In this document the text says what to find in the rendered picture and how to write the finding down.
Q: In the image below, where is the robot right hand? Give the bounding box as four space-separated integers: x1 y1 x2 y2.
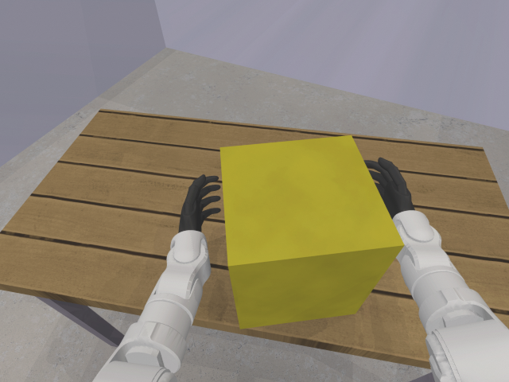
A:
364 158 415 219

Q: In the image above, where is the carton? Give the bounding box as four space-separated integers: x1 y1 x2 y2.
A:
220 135 404 329

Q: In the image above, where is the left robot upper arm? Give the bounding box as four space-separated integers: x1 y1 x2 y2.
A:
94 361 177 382

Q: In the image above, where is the robot left forearm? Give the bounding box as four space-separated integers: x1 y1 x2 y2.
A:
92 230 211 382

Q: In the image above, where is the robot left hand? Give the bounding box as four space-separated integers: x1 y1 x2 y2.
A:
178 174 221 233

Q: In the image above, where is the right robot upper arm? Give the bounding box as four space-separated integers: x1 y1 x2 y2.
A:
425 319 509 382

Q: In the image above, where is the table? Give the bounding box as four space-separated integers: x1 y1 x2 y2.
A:
0 109 509 382

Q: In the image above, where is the robot right forearm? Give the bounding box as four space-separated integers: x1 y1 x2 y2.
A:
392 210 509 335

